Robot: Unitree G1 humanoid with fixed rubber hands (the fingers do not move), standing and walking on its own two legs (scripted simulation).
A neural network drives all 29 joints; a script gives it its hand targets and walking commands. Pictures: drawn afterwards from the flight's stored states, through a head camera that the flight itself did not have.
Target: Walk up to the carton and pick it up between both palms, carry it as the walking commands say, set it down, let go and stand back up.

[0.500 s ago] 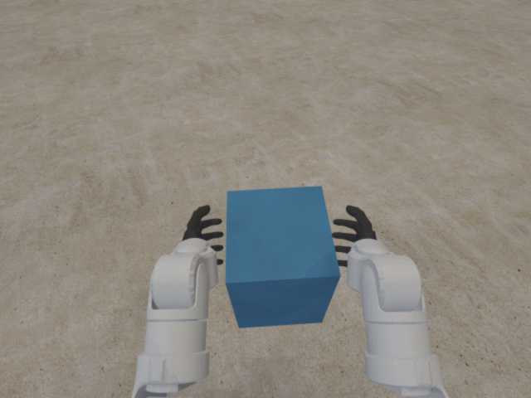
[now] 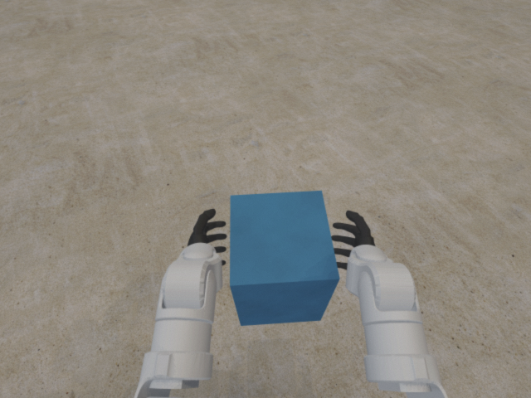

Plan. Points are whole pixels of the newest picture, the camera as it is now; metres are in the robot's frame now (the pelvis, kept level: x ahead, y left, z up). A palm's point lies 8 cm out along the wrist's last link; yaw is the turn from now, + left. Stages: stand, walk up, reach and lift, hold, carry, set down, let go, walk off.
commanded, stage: carry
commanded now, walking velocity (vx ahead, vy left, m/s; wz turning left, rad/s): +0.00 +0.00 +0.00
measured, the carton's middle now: (278, 262) +0.36 -0.01 -0.05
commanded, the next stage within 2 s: hold in 0.44 s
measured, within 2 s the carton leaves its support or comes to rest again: neither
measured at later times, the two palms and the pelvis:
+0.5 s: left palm (201, 263) +0.30 +0.11 +0.05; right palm (365, 266) +0.29 -0.13 +0.05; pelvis -0.01 +0.00 +0.00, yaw +0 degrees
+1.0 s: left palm (192, 284) +0.27 +0.13 +0.04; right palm (354, 270) +0.29 -0.11 +0.06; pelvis -0.03 -0.01 +0.00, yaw +1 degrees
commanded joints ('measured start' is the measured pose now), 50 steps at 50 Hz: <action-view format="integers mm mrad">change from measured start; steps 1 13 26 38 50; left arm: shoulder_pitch -396 -439 -429 -647 -920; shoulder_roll -1015 -983 -1073 -1108 -1182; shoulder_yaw -488 -460 -433 -326 -331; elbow -102 7 144 303 319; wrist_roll -274 -240 -176 -162 -189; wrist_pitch -104 -198 -275 -306 -361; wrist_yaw -279 -308 -369 -414 -422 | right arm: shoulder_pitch -472 -531 -599 -796 -881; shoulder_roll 994 948 1103 1171 1209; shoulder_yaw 534 504 576 468 347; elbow -133 -33 77 284 445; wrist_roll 231 195 200 147 129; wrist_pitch -108 -197 -283 -304 -365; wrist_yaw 288 323 412 468 481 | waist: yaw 2 2 77 57 1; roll -12 -11 54 5 72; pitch -483 -438 -481 -288 -412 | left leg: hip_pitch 227 209 361 296 337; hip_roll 90 93 -121 -117 -107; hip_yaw -73 -75 -202 -192 -212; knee -58 -75 -89 -131 -128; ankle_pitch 191 145 269 -69 -102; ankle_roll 43 46 24 34 -7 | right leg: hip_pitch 190 132 300 259 243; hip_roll -110 -110 82 75 66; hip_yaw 114 126 150 162 151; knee -139 -170 -181 -216 -192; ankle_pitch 294 177 198 -145 -97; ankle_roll -51 -52 -19 -21 -38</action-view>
